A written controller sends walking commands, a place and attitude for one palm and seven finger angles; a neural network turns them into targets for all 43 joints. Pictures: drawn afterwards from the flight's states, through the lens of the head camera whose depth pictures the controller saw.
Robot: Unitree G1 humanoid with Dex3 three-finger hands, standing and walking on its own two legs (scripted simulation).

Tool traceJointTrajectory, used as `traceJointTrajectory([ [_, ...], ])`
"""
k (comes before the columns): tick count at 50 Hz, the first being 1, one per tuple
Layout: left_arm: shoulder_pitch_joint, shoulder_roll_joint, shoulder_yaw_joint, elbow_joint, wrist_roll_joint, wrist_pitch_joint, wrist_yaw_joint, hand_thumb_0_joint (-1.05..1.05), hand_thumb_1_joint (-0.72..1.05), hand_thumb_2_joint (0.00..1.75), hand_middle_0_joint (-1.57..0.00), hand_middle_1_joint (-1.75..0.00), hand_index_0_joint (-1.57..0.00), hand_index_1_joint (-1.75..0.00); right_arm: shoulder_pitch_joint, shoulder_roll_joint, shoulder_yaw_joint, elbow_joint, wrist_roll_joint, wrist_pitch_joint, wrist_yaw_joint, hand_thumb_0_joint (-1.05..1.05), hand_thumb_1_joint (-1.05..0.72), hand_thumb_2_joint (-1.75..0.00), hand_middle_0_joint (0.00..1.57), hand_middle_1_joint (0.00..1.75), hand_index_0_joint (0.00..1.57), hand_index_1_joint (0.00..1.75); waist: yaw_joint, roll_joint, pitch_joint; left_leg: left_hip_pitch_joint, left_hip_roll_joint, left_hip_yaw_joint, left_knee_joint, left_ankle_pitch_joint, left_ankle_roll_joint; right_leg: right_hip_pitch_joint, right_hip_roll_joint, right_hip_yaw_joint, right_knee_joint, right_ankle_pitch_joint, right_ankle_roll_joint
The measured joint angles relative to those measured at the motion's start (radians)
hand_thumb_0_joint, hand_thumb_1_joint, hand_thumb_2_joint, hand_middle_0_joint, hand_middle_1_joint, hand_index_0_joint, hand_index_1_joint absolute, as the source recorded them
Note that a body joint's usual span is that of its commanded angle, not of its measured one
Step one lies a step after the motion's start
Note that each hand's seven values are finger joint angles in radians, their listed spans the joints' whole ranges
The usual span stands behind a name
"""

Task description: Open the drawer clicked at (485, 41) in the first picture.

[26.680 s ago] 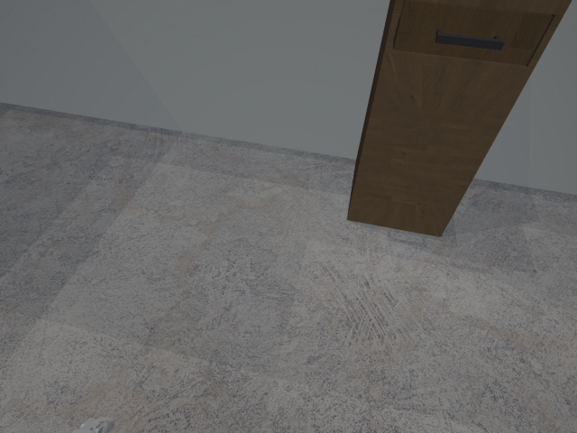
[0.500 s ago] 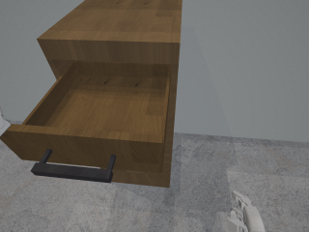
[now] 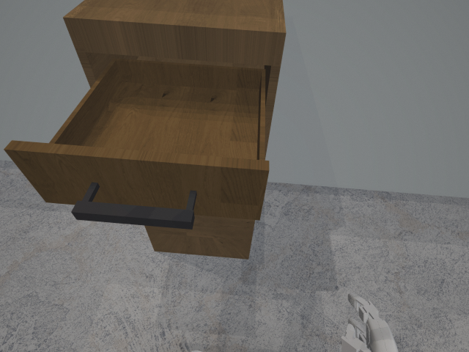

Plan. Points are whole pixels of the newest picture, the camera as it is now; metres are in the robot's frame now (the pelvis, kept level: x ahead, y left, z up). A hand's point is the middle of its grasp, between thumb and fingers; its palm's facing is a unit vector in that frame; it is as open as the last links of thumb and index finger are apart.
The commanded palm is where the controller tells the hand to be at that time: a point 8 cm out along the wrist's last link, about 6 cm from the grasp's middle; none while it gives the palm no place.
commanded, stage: step back with the hand held close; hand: left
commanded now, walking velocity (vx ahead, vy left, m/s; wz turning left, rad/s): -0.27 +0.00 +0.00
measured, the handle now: (138, 203) +0.31 +0.18 +0.11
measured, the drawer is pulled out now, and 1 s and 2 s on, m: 0.30 0.30 0.30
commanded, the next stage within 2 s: stop stepping back and stand still in 0.46 s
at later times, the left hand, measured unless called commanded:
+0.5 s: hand out of the picture +0.12 +0.22 +0.31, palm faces +0.51 -0.78 -0.35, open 7.4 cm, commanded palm +0.05 +0.28 +0.30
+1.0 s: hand out of the picture +0.01 +0.23 +0.31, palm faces +0.53 -0.75 -0.41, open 7.4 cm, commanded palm -0.03 +0.29 +0.30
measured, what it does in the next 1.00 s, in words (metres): walks backwards: right foot, then left foot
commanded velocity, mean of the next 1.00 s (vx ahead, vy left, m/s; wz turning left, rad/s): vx -0.12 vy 0.01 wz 0.00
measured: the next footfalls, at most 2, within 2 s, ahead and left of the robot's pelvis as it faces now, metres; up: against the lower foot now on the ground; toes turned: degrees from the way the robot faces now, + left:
right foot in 0.52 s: -0.14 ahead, -0.09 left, +0.00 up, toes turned +3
left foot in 0.68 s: -0.11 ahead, +0.13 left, +0.00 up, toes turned +1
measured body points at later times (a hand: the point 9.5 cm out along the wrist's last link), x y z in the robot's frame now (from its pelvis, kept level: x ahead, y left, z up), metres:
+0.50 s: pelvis -0.09 +0.00 +0.00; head -0.06 +0.03 +0.45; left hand +0.08 +0.27 +0.32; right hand +0.10 -0.21 -0.08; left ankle +0.08 +0.10 -0.73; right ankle -0.18 -0.12 -0.72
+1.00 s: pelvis -0.16 +0.01 +0.00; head -0.19 +0.03 +0.45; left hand -0.02 +0.27 +0.32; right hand -0.04 -0.24 -0.08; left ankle -0.09 +0.11 -0.73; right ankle -0.17 -0.12 -0.73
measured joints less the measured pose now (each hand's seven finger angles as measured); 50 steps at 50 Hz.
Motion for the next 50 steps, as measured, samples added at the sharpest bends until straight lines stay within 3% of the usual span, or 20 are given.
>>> traceJointTrajectory([
  [7,-0.027,-0.022,-0.041,-0.029,0.006,-0.008,0.014,0.00,0.88,0.90,-0.22,-0.30,-0.21,-0.30,0.001,-0.005,0.006,0.037,-0.004,-0.004,0.006,0.02,-0.90,-0.90,0.21,0.30,0.20,0.30,-0.007,0.005,0.001,-0.040,0.005,-0.012,0.113,-0.153,-0.026,-0.009,-0.004,-0.021,0.001,0.045,0.003],
  [10,-0.045,-0.009,-0.043,-0.039,0.008,-0.011,0.016,0.00,0.88,0.90,-0.22,-0.30,-0.21,-0.30,0.000,-0.015,0.003,0.046,-0.006,0.002,-0.001,0.02,-0.90,-0.90,0.21,0.30,0.20,0.30,-0.012,-0.004,0.011,-0.038,0.009,0.002,0.086,-0.040,-0.003,-0.024,-0.013,-0.025,0.031,0.023,0.011],
  [14,-0.097,0.003,-0.003,-0.008,0.006,-0.020,0.019,0.00,0.88,0.90,-0.22,-0.30,-0.21,-0.30,-0.011,0.002,-0.015,0.047,-0.020,-0.018,-0.005,0.02,-0.90,-0.90,0.20,0.30,0.20,0.30,-0.012,0.007,0.030,-0.049,0.023,0.002,0.051,0.021,0.026,-0.103,0.036,0.038,0.322,-0.205,0.006],
  [18,-0.121,0.003,0.016,0.003,-0.008,-0.008,0.021,0.00,0.88,0.90,-0.22,-0.30,-0.21,-0.30,-0.023,0.033,-0.011,0.059,-0.025,-0.039,0.020,0.02,-0.90,-0.90,0.20,0.30,0.20,0.30,-0.006,0.007,0.022,-0.047,0.042,0.002,-0.031,0.083,0.019,-0.076,0.051,0.048,0.455,-0.259,0.008],
  [20,-0.113,-0.008,0.008,-0.011,-0.017,-0.001,0.018,0.01,0.89,0.90,-0.21,-0.30,-0.21,-0.30,-0.031,0.044,-0.002,0.062,-0.026,-0.044,0.028,0.02,-0.90,-0.90,0.20,0.30,0.20,0.30,-0.002,0.005,0.010,-0.051,0.052,0.008,-0.072,0.116,0.014,-0.022,0.042,0.034,0.398,-0.279,0.005],
  [23,-0.100,-0.011,-0.007,-0.031,-0.029,0.002,0.003,0.01,0.89,0.90,-0.21,-0.30,-0.20,-0.30,-0.045,0.056,0.013,0.058,-0.030,-0.051,0.035,0.02,-0.90,-0.90,0.21,0.30,0.20,0.30,0.001,0.001,-0.009,-0.069,0.060,0.016,-0.128,0.170,0.002,0.090,0.033,0.008,0.198,-0.284,-0.011],
  [26,-0.092,0.011,0.001,-0.043,-0.040,-0.019,-0.015,0.01,0.89,0.90,-0.21,-0.30,-0.20,-0.30,-0.073,0.055,0.024,0.049,-0.029,-0.051,0.038,0.01,-0.90,-0.90,0.21,0.30,0.20,0.30,0.015,-0.016,-0.013,-0.131,0.057,0.038,-0.082,0.138,-0.027,0.188,0.006,0.001,-0.061,-0.170,-0.045],
  [28,-0.078,-0.002,-0.022,-0.049,-0.035,-0.042,-0.028,0.01,0.89,0.90,-0.21,-0.30,-0.21,-0.30,-0.088,0.038,0.023,0.079,-0.023,-0.039,0.032,0.01,-0.90,-0.90,0.21,0.30,0.20,0.30,0.013,0.006,0.003,-0.177,0.042,-0.002,0.132,-0.079,-0.063,0.190,0.013,0.001,-0.057,-0.133,-0.012],
  [30,-0.051,0.009,-0.026,-0.058,-0.023,-0.048,-0.035,0.00,0.88,0.90,-0.22,-0.30,-0.21,-0.30,-0.069,0.037,0.021,0.095,-0.011,-0.019,0.022,0.01,-0.90,-0.90,0.21,0.30,0.20,0.30,0.014,-0.021,-0.005,-0.173,0.010,0.002,0.300,-0.185,-0.071,0.197,-0.009,0.016,-0.063,-0.122,0.010],
  [31,-0.037,0.017,-0.019,-0.058,-0.016,-0.048,-0.034,0.00,0.88,0.90,-0.22,-0.30,-0.21,-0.30,-0.055,0.037,0.023,0.091,-0.007,-0.008,0.014,0.01,-0.90,-0.90,0.21,0.30,0.20,0.30,0.012,-0.039,-0.010,-0.143,0.004,0.016,0.304,-0.197,-0.068,0.199,-0.021,0.024,-0.067,-0.117,0.016],
  [33,-0.025,0.026,-0.006,-0.043,-0.008,-0.038,-0.029,0.00,0.88,0.90,-0.22,-0.30,-0.21,-0.30,-0.026,0.023,0.026,0.069,-0.002,0.002,0.000,0.02,-0.90,-0.90,0.21,0.30,0.20,0.30,0.001,-0.054,-0.017,-0.038,0.001,0.034,0.158,-0.107,-0.057,0.191,-0.038,0.028,-0.054,-0.116,0.023],
  [34,-0.025,0.025,-0.003,-0.032,-0.009,-0.029,-0.023,0.00,0.88,0.90,-0.22,-0.30,-0.21,-0.30,-0.013,0.004,0.023,0.051,-0.001,0.000,-0.004,0.02,-0.90,-0.90,0.21,0.30,0.20,0.30,-0.005,-0.033,-0.021,0.019,0.015,0.025,0.060,-0.003,-0.041,0.175,-0.029,0.015,-0.026,-0.119,0.026],
  [36,-0.049,0.033,-0.001,0.000,-0.013,-0.011,-0.014,0.00,0.88,0.90,-0.22,-0.30,-0.21,-0.30,-0.017,-0.008,0.002,0.047,0.003,-0.005,-0.005,0.02,-0.90,-0.90,0.21,0.30,0.20,0.30,-0.022,-0.033,-0.008,0.036,0.003,0.022,0.013,-0.044,0.008,0.134,-0.034,0.020,0.039,-0.147,0.025],
  [39,-0.046,0.021,0.005,0.033,-0.019,0.013,-0.009,0.00,0.88,0.90,-0.22,-0.30,-0.21,-0.30,-0.031,-0.004,-0.004,0.046,-0.006,-0.013,0.000,0.02,-0.90,-0.90,0.20,0.30,0.20,0.30,-0.039,-0.050,0.018,0.033,-0.009,0.028,-0.013,-0.012,0.005,0.107,-0.022,0.056,0.055,-0.178,0.012],
  [43,0.061,-0.005,-0.001,-0.016,-0.017,0.031,-0.007,0.01,0.89,0.90,-0.22,-0.30,-0.21,-0.30,-0.004,0.001,-0.001,0.027,-0.006,-0.018,0.008,0.02,-0.90,-0.90,0.20,0.30,0.20,0.30,-0.061,-0.019,0.011,0.030,0.009,0.000,-0.046,0.017,-0.012,0.129,-0.004,0.025,-0.032,-0.074,0.006],
  [45,0.116,-0.003,-0.008,-0.054,-0.010,0.021,-0.007,0.01,0.88,0.90,-0.22,-0.30,-0.21,-0.30,0.018,0.005,-0.002,0.030,-0.008,-0.009,0.007,0.02,-0.90,-0.90,0.20,0.30,0.20,0.30,-0.053,-0.015,-0.007,0.013,0.012,-0.012,-0.011,-0.070,-0.027,0.137,0.000,0.013,-0.059,-0.056,-0.005],
  [47,0.133,-0.003,-0.017,-0.081,0.001,0.009,-0.003,0.01,0.88,0.90,-0.22,-0.30,-0.21,-0.30,0.037,-0.003,-0.003,0.045,-0.012,0.000,0.005,0.02,-0.90,-0.90,0.20,0.30,0.20,0.30,-0.028,-0.012,-0.023,0.009,0.012,-0.015,0.062,-0.125,-0.036,0.139,0.000,0.013,-0.063,-0.030,-0.008],
  [50,0.058,-0.002,-0.037,-0.048,0.017,-0.015,0.006,0.01,0.88,0.90,-0.22,-0.30,-0.21,-0.30,0.062,-0.022,-0.007,0.080,-0.015,0.012,-0.009,0.02,-0.90,-0.90,0.20,0.30,0.20,0.30,-0.012,0.001,-0.054,0.052,0.014,-0.018,0.062,-0.152,-0.022,0.132,-0.007,-0.005,-0.022,-0.062,0.003],
])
